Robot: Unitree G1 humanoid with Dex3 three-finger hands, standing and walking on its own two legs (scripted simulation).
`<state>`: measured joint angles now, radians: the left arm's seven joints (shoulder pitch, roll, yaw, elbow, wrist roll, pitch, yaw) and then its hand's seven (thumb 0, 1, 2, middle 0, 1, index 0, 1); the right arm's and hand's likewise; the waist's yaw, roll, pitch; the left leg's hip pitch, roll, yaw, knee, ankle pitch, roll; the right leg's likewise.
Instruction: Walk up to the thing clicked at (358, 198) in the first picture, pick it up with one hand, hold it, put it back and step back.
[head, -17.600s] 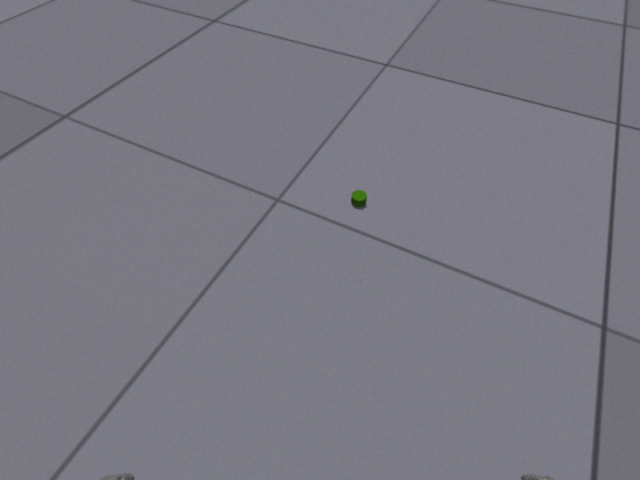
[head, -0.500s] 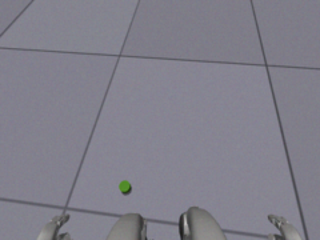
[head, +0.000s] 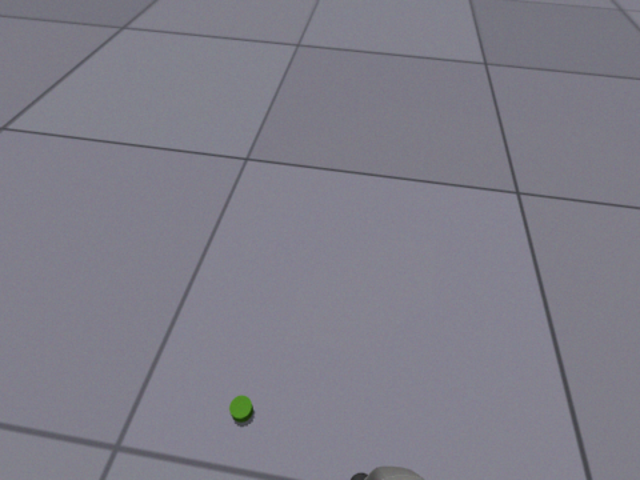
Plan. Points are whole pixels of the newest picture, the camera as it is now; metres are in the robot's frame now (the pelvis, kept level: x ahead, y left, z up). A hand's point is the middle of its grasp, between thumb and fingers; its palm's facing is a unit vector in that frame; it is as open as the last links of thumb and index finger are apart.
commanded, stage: walk up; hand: left
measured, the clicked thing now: (241, 408) +0.40 +0.23 -0.75
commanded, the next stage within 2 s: none
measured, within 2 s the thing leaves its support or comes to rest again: neither
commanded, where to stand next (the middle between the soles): +0.01 +0.00 m, yaw -1 degrees
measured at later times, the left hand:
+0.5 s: hand out of the picture +0.12 +0.25 -0.14, palm faces +0.02 -0.94 -0.33, open 7.4 cm
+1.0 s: hand (149, 476) +0.13 +0.24 -0.15, palm faces +0.00 -0.94 -0.33, open 7.4 cm
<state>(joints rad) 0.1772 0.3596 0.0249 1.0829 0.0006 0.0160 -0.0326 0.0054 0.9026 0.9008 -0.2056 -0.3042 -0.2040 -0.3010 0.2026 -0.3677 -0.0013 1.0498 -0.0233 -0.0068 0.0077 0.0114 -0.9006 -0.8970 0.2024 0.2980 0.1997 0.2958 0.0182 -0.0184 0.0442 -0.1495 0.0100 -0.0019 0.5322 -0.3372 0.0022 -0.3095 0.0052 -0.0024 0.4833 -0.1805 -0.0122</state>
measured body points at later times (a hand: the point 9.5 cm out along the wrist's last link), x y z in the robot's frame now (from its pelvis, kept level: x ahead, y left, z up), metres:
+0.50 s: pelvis +0.04 +0.00 +0.01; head +0.04 -0.01 +0.46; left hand +0.12 +0.29 -0.12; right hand +0.10 -0.31 -0.13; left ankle -0.01 +0.13 -0.73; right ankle +0.10 -0.11 -0.73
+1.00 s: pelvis +0.04 -0.01 +0.01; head +0.06 -0.01 +0.46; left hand +0.13 +0.29 -0.12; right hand +0.11 -0.31 -0.13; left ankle -0.01 +0.13 -0.73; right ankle +0.10 -0.11 -0.73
